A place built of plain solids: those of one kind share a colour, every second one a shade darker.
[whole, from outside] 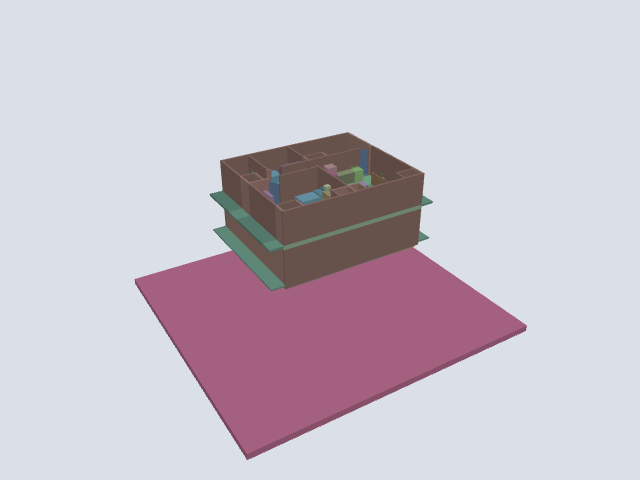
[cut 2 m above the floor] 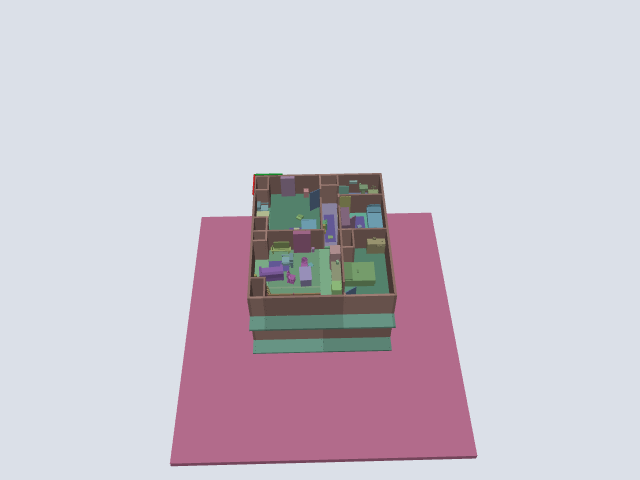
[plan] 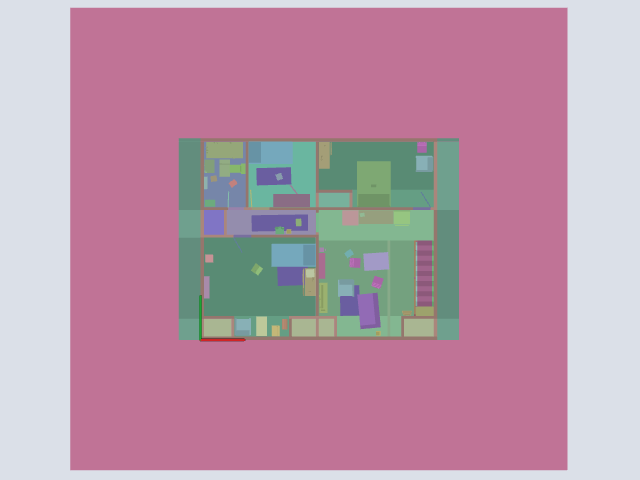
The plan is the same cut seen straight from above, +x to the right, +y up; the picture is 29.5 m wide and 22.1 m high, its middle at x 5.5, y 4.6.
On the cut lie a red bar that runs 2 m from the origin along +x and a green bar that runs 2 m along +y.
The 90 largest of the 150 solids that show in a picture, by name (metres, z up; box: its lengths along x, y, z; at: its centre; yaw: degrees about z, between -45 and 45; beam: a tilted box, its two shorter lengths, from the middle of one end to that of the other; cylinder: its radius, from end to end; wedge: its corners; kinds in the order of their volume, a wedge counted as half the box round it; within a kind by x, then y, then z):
{
 "under_1": {"box": [22.9, 21.29, 0.5], "at": [5.45, 4.64, -6.35]},
 "wall_1": {"box": [0.16, 0.81, 2.37], "at": [0.08, 0.56, 4.1]},
 "wall_2": {"box": [0.16, 3.61, 2.37], "at": [0.08, 2.9, 4.1]},
 "wall_3": {"box": [0.16, 8.97, 2.91], "at": [0.08, 4.64, 1.16]},
 "wall_4": {"box": [0.16, 1.14, 2.37], "at": [0.08, 5.41, 4.1]},
 "wall_5": {"box": [0.16, 3.02, 2.37], "at": [0.08, 7.62, 4.1]},
 "wall_6": {"box": [1.27, 0.13, 2.37], "at": [0.64, 6.04, 4.1]},
 "wall_7": {"box": [1.52, 0.13, 2.37], "at": [0.76, 4.78, 4.1]},
 "wall_8": {"box": [1.55, 0.13, 2.37], "at": [0.78, 1.03, 4.1]},
 "wall_9": {"box": [0.13, 1.14, 2.37], "at": [1.15, 5.41, 4.1]},
 "wall_10": {"box": [0.13, 0.81, 2.37], "at": [1.49, 0.56, 4.1]},
 "wall_11": {"box": [0.13, 3.02, 2.37], "at": [2.15, 7.62, 4.1]},
 "wall_12": {"box": [3.11, 0.13, 2.37], "at": [3.88, 4.78, 4.1]},
 "wall_13": {"box": [0.13, 0.81, 2.37], "at": [4.13, 0.56, 4.1]},
 "wall_14": {"box": [2.21, 0.13, 2.37], "at": [5.17, 1.03, 4.1]},
 "wall_15": {"box": [0.13, 0.81, 2.37], "at": [5.38, 0.56, 4.1]},
 "wall_16": {"box": [0.13, 3.61, 2.37], "at": [5.38, 2.9, 4.1]},
 "wall_17": {"box": [0.13, 0.67, 2.37], "at": [5.38, 6.45, 4.1]},
 "wall_18": {"box": [0.13, 2.22, 2.37], "at": [5.38, 8.02, 4.1]},
 "wall_19": {"box": [10.9, 0.16, 5.58], "at": [5.45, 0.08, 2.49]},
 "wall_20": {"box": [10.9, 0.16, 5.58], "at": [5.45, 9.21, 2.49]},
 "wall_21": {"box": [1.68, 0.13, 2.37], "at": [6.15, 6.84, 4.1]},
 "wall_22": {"box": [0.13, 0.81, 2.37], "at": [6.21, 0.56, 4.1]},
 "wall_23": {"box": [6.61, 0.13, 2.37], "at": [6.47, 6.04, 4.1]},
 "wall_24": {"box": [0.13, 0.67, 2.37], "at": [6.92, 6.45, 4.1]},
 "wall_25": {"box": [0.13, 0.81, 2.37], "at": [9.3, 0.56, 4.1]},
 "wall_26": {"box": [1.66, 0.13, 2.37], "at": [10.07, 1.03, 4.1]},
 "wall_27": {"box": [0.16, 0.81, 2.37], "at": [10.82, 0.56, 4.1]},
 "wall_28": {"box": [0.16, 4.42, 2.91], "at": [10.82, 2.37, 1.16]},
 "wall_29": {"box": [0.16, 4.88, 2.37], "at": [10.82, 3.54, 4.1]},
 "wall_30": {"box": [0.16, 4.42, 2.91], "at": [10.82, 6.92, 1.16]},
 "wall_31": {"box": [0.16, 3.02, 2.37], "at": [10.82, 7.62, 4.1]},
 "stair_1": {"box": [0.83, 3.04, 0.51], "at": [10.33, 3.06, -0.05]},
 "stair_2": {"box": [0.83, 2.81, 0.72], "at": [10.33, 3.17, 0.06]},
 "stair_3": {"box": [0.83, 2.58, 0.92], "at": [10.33, 3.29, 0.16]},
 "stair_4": {"box": [0.83, 2.34, 1.13], "at": [10.33, 3.41, 0.27]},
 "stair_5": {"box": [0.83, 2.11, 1.34], "at": [10.33, 3.53, 0.37]},
 "stair_6": {"box": [0.83, 1.87, 1.55], "at": [10.33, 3.64, 0.47]},
 "stair_7": {"box": [0.83, 1.64, 1.76], "at": [10.33, 3.76, 0.58]},
 "stair_8": {"box": [0.83, 1.41, 1.96], "at": [10.33, 3.88, 0.68]},
 "stair_9": {"box": [0.83, 1.17, 2.17], "at": [10.33, 3.99, 0.79]},
 "stair_10": {"box": [0.83, 0.94, 2.38], "at": [10.33, 4.11, 0.89]},
 "stair_11": {"box": [0.83, 0.7, 2.59], "at": [10.33, 4.23, 0.99]},
 "stair_12": {"box": [0.83, 0.47, 2.79], "at": [10.33, 4.35, 1.1]},
 "stair_13": {"box": [0.83, 0.23, 3.0], "at": [10.33, 4.46, 1.2]},
 "floor_shut_1": {"box": [8.45, 4.55, 0.5], "at": [4.38, 2.44, -0.25]},
 "upper_floor_bedroom_1": {"box": [5.15, 3.61, 0.31], "at": [2.73, 2.9, 2.91]},
 "upper_floor_bedroom_2": {"box": [2.52, 0.94, 0.31], "at": [2.81, 0.63, 2.91]},
 "upper_floor_bedroom_3": {"box": [5.3, 2.22, 0.16], "at": [8.09, 8.02, 2.83]},
 "upper_floor_bedroom_4": {"box": [3.75, 0.8, 0.16], "at": [8.87, 6.51, 2.83]},
 "upper_floor_next_1": {"box": [1.0, 3.61, 0.16], "at": [-0.5, 2.9, 2.83]},
 "upper_floor_next_2": {"box": [1.0, 8.97, 0.12], "at": [-0.5, 4.64, -0.06]},
 "upper_floor_next_3": {"box": [1.0, 1.14, 0.16], "at": [-0.5, 5.41, 2.83]},
 "upper_floor_next_4": {"box": [1.0, 3.02, 0.16], "at": [-0.5, 7.62, 2.83]},
 "upper_floor_next_5": {"box": [1.0, 4.42, 0.12], "at": [11.4, 2.37, -0.06]},
 "upper_floor_next_6": {"box": [1.0, 4.88, 0.16], "at": [11.4, 3.54, 2.83]},
 "upper_floor_next_7": {"box": [1.0, 4.42, 0.12], "at": [11.4, 6.92, -0.06]},
 "upper_floor_next_8": {"box": [1.0, 3.02, 0.16], "at": [11.4, 7.62, 2.83]},
 "upper_floor_living_kitchen_1": {"box": [4.47, 3.48, 0.16], "at": [7.67, 2.84, 2.83]},
 "upper_floor_living_kitchen_2": {"box": [2.96, 0.94, 0.16], "at": [7.76, 0.63, 2.83]},
 "upper_floor_living_kitchen_3": {"box": [5.3, 1.4, 0.16], "at": [8.09, 5.28, 2.83]},
 "double_bed_1": {"box": [1.45, 0.55, 0.2], "at": [7.98, 6.44, 3.61]},
 "double_bed_2": {"box": [1.45, 2.01, 0.6], "at": [7.98, 7.17, 3.21]},
 "double_bed_3": {"box": [1.55, 2.11, 0.4], "at": [7.98, 7.17, 3.41]},
 "upper_floor_box_room_1": {"box": [3.1, 3.02, 0.31], "at": [3.76, 7.62, 2.91]},
 "wardrobe_1": {"box": [1.69, 0.6, 2.0], "at": [4.19, 6.42, 4.06]},
 "upper_floor_bath_1": {"box": [1.92, 3.02, 0.31], "at": [1.12, 7.62, 2.91]},
 "child_bed_1": {"box": [2.06, 1.06, 0.4], "at": [3.22, 8.63, 3.44]},
 "child_bed_2": {"box": [2.06, 1.06, 0.4], "at": [4.3, 3.9, 3.44]},
 "upper_floor_hall_1": {"box": [4.1, 1.14, 0.31], "at": [3.26, 5.41, 2.91]},
 "floor_lobby_1": {"box": [2.0, 1.38, 0.5], "at": [9.74, 0.85, -0.25]},
 "chest_drawers_1": {"box": [0.5, 1.28, 1.04], "at": [5.05, 2.66, 3.58]},
 "chest_drawers_2": {"box": [0.5, 1.24, 1.03], "at": [5.7, 8.49, 3.43]},
 "fridge_1": {"box": [0.75, 0.7, 1.72], "at": [6.9, 5.62, 3.77]},
 "fixture_breast_living_kitchen_1": {"box": [0.3, 1.19, 2.42], "at": [5.59, 3.41, 4.07]},
 "upper_floor_1": {"box": [1.26, 0.81, 0.31], "at": [0.79, 0.56, 2.91]},
 "upper_floor_2": {"box": [1.11, 0.81, 0.31], "at": [4.75, 0.56, 2.91]},
 "upper_floor_3": {"box": [1.37, 0.81, 0.16], "at": [10.05, 0.56, 2.83]},
 "counter_run_1": {"box": [1.61, 0.61, 0.78], "at": [8.09, 5.67, 3.4]},
 "wall_band_1": {"box": [10.9, 0.16, 0.31], "at": [5.45, 0.08, 2.76]},
 "wall_band_2": {"box": [0.13, 4.42, 0.31], "at": [8.68, 2.37, 2.76]},
 "fixture_breast_bedroom_1": {"box": [0.25, 1.03, 2.42], "at": [0.29, 2.42, 4.22]},
 "kitchen_table_1": {"box": [1.06, 0.71, 0.72], "at": [8.09, 3.61, 3.27], "yaw": 3.7},
 "bathtub_1": {"box": [1.7, 0.76, 0.42], "at": [1.11, 8.74, 3.27]},
 "sofa_1": {"box": [0.93, 1.6, 0.34], "at": [7.75, 1.33, 3.19], "yaw": 5.4},
 "range_cooker_1": {"box": [0.76, 0.65, 0.94], "at": [9.27, 5.64, 3.38]},
 "upper_floor_ward_1": {"box": [0.92, 1.14, 0.31], "at": [0.62, 5.41, 2.91]},
 "stair_guard_1": {"box": [0.08, 3.48, 0.95], "at": [9.87, 2.84, 3.39]},
 "rug_1": {"box": [2.6, 0.75, 0.08], "at": [3.65, 5.38, 3.03], "yaw": 0.8},
 "upper_floor_cupboard_1": {"box": [1.42, 0.67, 0.16], "at": [6.15, 6.45, 2.83]}
}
